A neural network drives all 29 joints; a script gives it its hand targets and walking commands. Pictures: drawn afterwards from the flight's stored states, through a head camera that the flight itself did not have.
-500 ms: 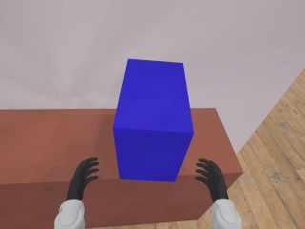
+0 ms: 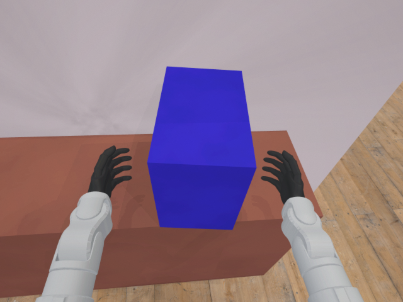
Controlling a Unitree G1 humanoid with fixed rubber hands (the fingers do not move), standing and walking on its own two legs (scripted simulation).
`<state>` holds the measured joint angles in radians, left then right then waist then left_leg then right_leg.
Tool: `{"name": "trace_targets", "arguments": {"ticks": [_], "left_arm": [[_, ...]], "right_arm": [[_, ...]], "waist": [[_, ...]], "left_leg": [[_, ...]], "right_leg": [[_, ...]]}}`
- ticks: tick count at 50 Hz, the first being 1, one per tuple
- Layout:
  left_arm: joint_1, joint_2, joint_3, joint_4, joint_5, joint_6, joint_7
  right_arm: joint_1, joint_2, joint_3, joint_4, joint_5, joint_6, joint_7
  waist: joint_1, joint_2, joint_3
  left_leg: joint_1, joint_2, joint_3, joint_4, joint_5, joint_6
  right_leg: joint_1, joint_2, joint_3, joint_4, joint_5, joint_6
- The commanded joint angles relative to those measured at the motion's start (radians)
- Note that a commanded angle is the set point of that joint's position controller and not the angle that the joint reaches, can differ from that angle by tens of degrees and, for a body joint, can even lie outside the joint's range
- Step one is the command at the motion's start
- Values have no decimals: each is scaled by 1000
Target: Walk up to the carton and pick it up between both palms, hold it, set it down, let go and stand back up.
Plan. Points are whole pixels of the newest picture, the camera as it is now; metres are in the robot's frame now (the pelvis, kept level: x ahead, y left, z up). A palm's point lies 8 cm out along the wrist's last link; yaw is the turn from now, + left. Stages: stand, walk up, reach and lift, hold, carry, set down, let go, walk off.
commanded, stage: reach and lift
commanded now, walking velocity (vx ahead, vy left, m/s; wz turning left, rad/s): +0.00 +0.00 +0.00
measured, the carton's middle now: (200, 149) +0.46 +0.01 +0.00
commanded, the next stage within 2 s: none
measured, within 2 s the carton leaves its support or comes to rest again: neither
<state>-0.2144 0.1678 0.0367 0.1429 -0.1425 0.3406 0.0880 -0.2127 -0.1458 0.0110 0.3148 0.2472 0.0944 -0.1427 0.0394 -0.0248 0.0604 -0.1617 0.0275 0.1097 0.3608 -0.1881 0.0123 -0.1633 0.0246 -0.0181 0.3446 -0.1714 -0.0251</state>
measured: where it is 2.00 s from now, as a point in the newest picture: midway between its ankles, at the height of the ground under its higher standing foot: outside the picture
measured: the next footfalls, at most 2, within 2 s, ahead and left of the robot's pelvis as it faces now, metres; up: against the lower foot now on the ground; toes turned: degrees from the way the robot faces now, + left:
none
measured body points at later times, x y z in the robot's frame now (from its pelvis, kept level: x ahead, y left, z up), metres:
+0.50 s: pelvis +0.00 -0.01 +0.00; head +0.05 +0.00 +0.45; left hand +0.40 +0.20 +0.11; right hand +0.41 -0.16 +0.11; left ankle +0.00 +0.11 -0.75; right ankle +0.01 -0.10 -0.75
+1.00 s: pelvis +0.01 -0.01 +0.00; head +0.05 +0.00 +0.45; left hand +0.46 +0.20 +0.16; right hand +0.47 -0.15 +0.16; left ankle +0.00 +0.11 -0.75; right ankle +0.01 -0.10 -0.75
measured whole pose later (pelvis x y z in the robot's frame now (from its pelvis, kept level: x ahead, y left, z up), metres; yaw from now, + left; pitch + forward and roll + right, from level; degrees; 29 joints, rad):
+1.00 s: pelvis +0.01 -0.01 +0.00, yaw +2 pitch +8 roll -1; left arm -0.93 0.29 0.09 0.66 -0.18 0.51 0.11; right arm -0.93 -0.25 0.03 0.76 0.38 0.32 -0.22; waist 0.00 -0.01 -0.07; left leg -0.36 0.05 0.07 0.41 -0.19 0.00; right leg -0.32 0.04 -0.06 0.33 -0.15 -0.03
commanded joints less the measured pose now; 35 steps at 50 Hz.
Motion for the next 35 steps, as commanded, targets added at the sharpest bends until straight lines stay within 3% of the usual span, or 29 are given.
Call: {"name": "trace_targets", "arguments": {"ticks": [1, 16, 35], "left_arm": [[-402, 94, 58, -240, -6, 1, -6], [-668, 169, 127, -198, 0, 139, -16], [-1033, 262, 117, 42, -26, 163, 10]], "right_arm": [[-416, -120, -41, -251, 3, -14, -11], [-697, -171, -27, -194, 61, 92, -69], [-1068, -242, -33, 9, 119, 169, -87]], "waist": [[-4, 32, -457], [-26, 36, -608], [-45, 67, -777]], "left_leg": [[188, -8, -67, 0, 276, -14], [163, -25, -62, 33, 343, -16], [160, -23, -82, 78, 400, -37]], "right_leg": [[37, 6, 39, -26, 195, 22], [122, 11, 28, 12, 381, 59], [81, 22, 2, 20, 454, 63]]}}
